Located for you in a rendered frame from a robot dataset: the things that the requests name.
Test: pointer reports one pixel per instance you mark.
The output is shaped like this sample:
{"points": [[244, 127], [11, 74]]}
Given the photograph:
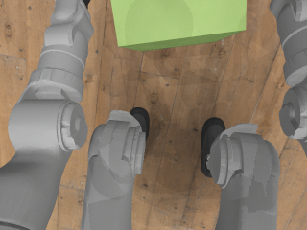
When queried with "robot left forearm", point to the robot left forearm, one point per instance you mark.
{"points": [[59, 74]]}

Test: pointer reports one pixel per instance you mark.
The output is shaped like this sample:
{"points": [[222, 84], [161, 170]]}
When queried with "robot thigh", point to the robot thigh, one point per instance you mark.
{"points": [[110, 177], [241, 167]]}

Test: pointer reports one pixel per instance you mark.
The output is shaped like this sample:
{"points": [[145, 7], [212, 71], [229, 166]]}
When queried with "carton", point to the carton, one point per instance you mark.
{"points": [[145, 25]]}

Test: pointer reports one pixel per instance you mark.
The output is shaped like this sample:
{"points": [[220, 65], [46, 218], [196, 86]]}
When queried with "robot left upper arm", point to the robot left upper arm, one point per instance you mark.
{"points": [[44, 132]]}

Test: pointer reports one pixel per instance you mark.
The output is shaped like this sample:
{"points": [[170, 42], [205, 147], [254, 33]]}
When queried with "robot right forearm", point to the robot right forearm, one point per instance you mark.
{"points": [[291, 20]]}

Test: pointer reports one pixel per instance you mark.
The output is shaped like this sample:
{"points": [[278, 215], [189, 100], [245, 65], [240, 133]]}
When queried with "left robot thigh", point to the left robot thigh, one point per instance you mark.
{"points": [[110, 177]]}

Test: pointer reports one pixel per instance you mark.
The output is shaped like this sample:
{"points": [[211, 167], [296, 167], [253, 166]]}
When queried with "robot right upper arm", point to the robot right upper arm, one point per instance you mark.
{"points": [[293, 114]]}

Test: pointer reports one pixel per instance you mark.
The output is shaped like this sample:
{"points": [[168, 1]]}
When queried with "right robot thigh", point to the right robot thigh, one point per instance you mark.
{"points": [[241, 167]]}

